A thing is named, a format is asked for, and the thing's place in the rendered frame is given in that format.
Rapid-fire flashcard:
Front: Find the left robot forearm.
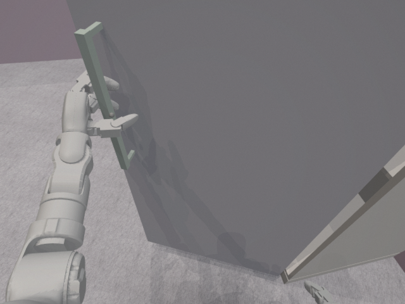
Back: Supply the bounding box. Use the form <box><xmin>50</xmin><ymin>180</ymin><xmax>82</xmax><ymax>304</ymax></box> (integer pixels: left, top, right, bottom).
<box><xmin>6</xmin><ymin>131</ymin><xmax>94</xmax><ymax>301</ymax></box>

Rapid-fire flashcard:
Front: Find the fridge door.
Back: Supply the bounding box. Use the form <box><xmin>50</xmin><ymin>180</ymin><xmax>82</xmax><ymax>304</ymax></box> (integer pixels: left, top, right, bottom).
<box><xmin>66</xmin><ymin>0</ymin><xmax>405</xmax><ymax>276</ymax></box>

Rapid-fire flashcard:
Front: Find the robot left upper arm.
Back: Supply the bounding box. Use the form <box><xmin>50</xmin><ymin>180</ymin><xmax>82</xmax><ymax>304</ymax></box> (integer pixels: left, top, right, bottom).
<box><xmin>0</xmin><ymin>251</ymin><xmax>86</xmax><ymax>304</ymax></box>

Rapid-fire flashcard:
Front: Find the robot left hand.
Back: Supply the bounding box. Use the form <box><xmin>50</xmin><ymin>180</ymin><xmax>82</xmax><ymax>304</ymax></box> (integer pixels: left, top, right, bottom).
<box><xmin>61</xmin><ymin>70</ymin><xmax>139</xmax><ymax>138</ymax></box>

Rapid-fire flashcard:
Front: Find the robot right hand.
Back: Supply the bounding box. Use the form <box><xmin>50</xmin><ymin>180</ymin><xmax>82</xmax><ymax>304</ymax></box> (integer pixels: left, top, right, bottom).
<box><xmin>304</xmin><ymin>280</ymin><xmax>338</xmax><ymax>304</ymax></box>

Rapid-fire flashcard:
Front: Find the handle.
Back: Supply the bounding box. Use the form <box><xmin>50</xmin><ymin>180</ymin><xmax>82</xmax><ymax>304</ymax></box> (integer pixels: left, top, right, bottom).
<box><xmin>74</xmin><ymin>22</ymin><xmax>135</xmax><ymax>170</ymax></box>

